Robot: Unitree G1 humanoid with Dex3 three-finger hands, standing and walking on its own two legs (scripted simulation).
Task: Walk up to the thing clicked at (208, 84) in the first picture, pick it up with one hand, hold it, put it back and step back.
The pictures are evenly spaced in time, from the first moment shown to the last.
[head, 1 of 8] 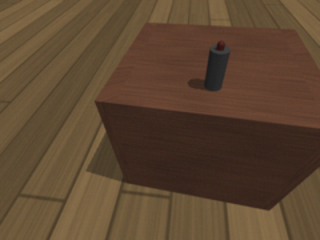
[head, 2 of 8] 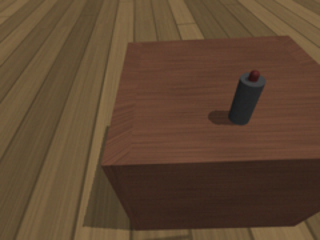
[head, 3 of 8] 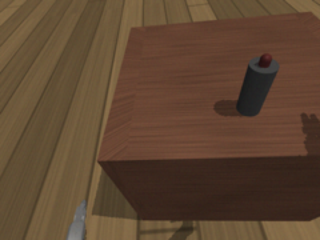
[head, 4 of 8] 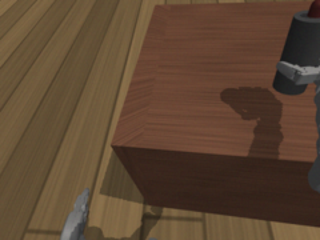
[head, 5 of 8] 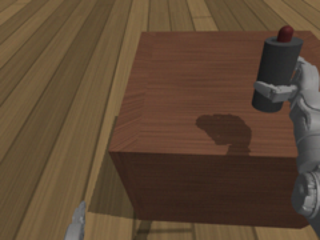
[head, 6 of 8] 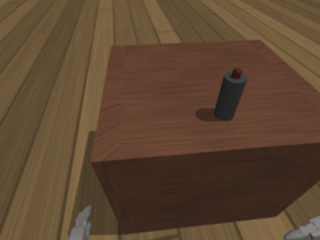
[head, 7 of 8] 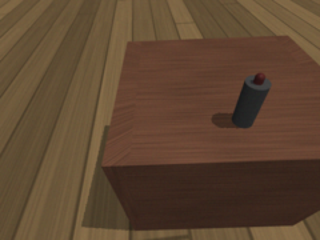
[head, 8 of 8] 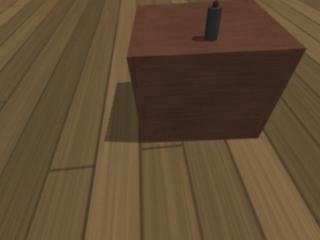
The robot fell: no
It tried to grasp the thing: yes
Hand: right
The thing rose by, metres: 0.23
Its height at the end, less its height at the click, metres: +0.00
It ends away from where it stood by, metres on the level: 0.01
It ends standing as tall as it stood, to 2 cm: yes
